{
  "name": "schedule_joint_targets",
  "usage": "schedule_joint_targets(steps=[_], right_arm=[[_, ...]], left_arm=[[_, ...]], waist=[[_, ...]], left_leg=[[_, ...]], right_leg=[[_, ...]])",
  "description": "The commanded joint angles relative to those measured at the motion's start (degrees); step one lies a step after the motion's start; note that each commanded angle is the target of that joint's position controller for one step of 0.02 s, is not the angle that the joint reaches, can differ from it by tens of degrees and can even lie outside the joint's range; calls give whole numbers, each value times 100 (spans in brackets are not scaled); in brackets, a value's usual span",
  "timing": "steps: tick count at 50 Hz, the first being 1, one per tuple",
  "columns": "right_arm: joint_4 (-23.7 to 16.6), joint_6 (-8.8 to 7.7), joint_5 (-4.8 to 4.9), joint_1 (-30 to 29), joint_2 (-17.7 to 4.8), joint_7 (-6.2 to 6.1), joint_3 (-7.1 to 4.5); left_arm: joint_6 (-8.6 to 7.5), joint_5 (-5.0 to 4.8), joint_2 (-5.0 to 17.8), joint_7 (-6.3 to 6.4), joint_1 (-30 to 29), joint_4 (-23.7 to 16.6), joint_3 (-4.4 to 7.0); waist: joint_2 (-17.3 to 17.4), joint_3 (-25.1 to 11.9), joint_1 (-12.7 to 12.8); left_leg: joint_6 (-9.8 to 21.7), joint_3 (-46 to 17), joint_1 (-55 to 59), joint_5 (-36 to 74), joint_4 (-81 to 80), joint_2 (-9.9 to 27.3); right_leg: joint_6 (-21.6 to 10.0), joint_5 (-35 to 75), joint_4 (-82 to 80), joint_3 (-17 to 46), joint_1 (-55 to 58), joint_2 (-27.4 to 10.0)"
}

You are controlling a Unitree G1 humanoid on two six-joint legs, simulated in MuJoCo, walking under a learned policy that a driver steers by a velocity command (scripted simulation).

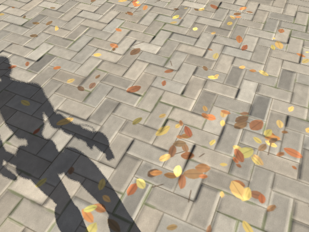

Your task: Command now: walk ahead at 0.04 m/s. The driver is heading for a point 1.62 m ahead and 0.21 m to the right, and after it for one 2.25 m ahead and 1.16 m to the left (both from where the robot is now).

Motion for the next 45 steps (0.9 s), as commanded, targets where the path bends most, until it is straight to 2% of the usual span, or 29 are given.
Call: schedule_joint_targets(steps=[1, 3, 6, 13, 21, 28, 29, 31, 32, 33, 34, 35, 36, 37, 38, 39, 40, 41, 42, 43, 44, 45], right_arm=[[-276, -77, -4, -214, -666, -70, -177], [-136, -68, 20, -94, -658, -107, -190], [48, -77, 38, -21, -628, -98, -198], [446, -16, 91, -2, -663, -114, -220], [848, 73, 111, -39, -717, -182, -228], [1124, 108, 113, -107, -714, -207, -221], [1212, 115, 114, -22, -648, -205, -205], [1273, 119, 156, -36, -676, -202, -230], [1238, 77, 155, -136, -681, -190, -235], [1161, -7, 162, -315, -645, -161, -228], [1094, -108, 192, -424, -574, -112, -216], [1048, -206, 219, -489, -519, -62, -203], [1041, -291, 255, -454, -503, -12, -208], [1070, -359, 290, -330, -476, 30, -208], [1201, -408, 316, 21, -456, 60, -224], [1458, -422, 307, 568, -527, 64, -288], [1666, -424, 262, 1173, -739, 59, -384], [1806, -445, 253, 1905, -1289, 51, -534], [1876, -527, 184, 2347, -1402, 138, -494], [1749, -618, 149, 1797, -1035, 139, -343], [1587, -669, 154, 1408, -784, 147, -267], [1493, -685, 156, 1165, -747, 166, -229]], left_arm=[[-138, 4, 617, 32, 48, -123, 123], [-264, -7, 529, 17, -19, -66, 97], [-347, -63, 549, 7, 185, 81, 90], [-290, -89, 509, 22, 309, 299, 60], [-259, -90, 424, 11, 307, 492, 35], [-249, -80, 363, 20, 353, 635, 14], [-241, -86, 322, 26, 483, 714, 9], [-213, -147, 531, 57, 488, 707, 82], [-221, -168, 661, 76, 500, 659, 124], [-259, -200, 801, 85, 650, 652, 175], [-317, -239, 981, 90, 702, 658, 244], [-384, -259, 998, 89, 717, 666, 274], [-445, -251, 894, 77, 662, 645, 262], [-482, -262, 815, 54, 556, 603, 253], [-486, -291, 774, 25, 360, 544, 246], [-484, -293, 742, -4, 213, 471, 239], [-517, -271, 669, -21, 42, 367, 212], [-576, -230, 304, -19, -60, 167, 116], [-672, -281, 269, 5, -174, -16, 119], [-736, -405, 445, -35, -133, -12, 173], [-785, -443, 432, -96, -68, 48, 173], [-819, -402, 424, -110, -63, 82, 200]], waist=[[-422, 139, -85], [-475, 65, -112], [-245, -130, -43], [18, -230, 19], [34, -160, -5], [3, -58, -26], [-28, -168, -18], [-299, 158, -6], [-476, 422, 41], [-707, 644, 141], [-971, 856, 166], [-1006, 1041, 165], [-957, 1111, 93], [-914, 1099, -18], [-828, 999, -235], [-667, 784, -445], [-238, 506, -666], [1297, 167, -847], [1834, -153, -912], [1011, 179, -573], [714, 346, -407], [487, 426, -285]], left_leg=[[-26, -427, 667, -1044, -543, 337], [70, -405, 852, -429, -370, 346], [115, -374, 969, 353, -258, 354], [88, -339, 1144, 1115, -148, 366], [55, -337, 1261, 1194, -177, 379], [30, -326, 1259, 978, -256, 373], [25, -226, 1292, 370, -242, 285], [32, 84, 834, -1541, 108, -19], [41, 165, 369, -2039, 342, -90], [42, 262, -84, -1996, 754, -108], [72, 288, -452, -1658, 1256, -1], [144, 122, -684, -1514, 1521, 228], [221, 50, -814, -1591, 1514, 355], [298, 70, -660, -1689, 1147, 400], [353, 193, 37, -1492, 460, 327], [322, 340, 1059, -1064, 5, 97], [366, -115, 1926, -821, -245, 254], [922, -2141, 2757, -1601, -1199, 1369], [1589, -4228, 3116, -1889, -1970, 2320], [1560, -3976, 2860, -1941, -1864, 2431], [1342, -3222, 2634, -1792, -1839, 2156], [1153, -2638, 2464, -1477, -1907, 1941]], right_leg=[[-368, -1057, -1225, 283, -805, -208], [-225, -476, -1225, 244, -670, -176], [-197, 226, -1034, 172, -312, -127], [-229, 1059, -903, 53, 45, -34], [-233, 1291, -981, -24, 164, 25], [-226, 1076, -1089, -68, 158, 62], [-254, 463, -1167, -102, 207, 99], [-531, -1410, -1390, 166, -29, -2], [-724, -2235, -1620, 539, -92, -247], [-959, -2788, -1946, 1101, -23, -651], [-1237, -3009, -2250, 1750, 61, -1180], [-1427, -2838, -2366, 2126, 55, -1516], [-1453, -2440, -2313, 2135, 166, -1596], [-1355, -2041, -2155, 1894, 210, -1501], [-1175, -1734, -1914, 1483, -27, -1263], [-996, -1274, -1526, 1038, -446, -901], [-787, -297, -610, 525, -878, -501], [-344, -192, 1414, -430, -1856, 275], [-273, -1518, 2941, -31, -2630, 613], [-423, -1333, 3732, 419, -3069, 213], [-576, -752, 3871, 433, -3149, -45], [-649, -218, 3666, 325, -3160, -251]])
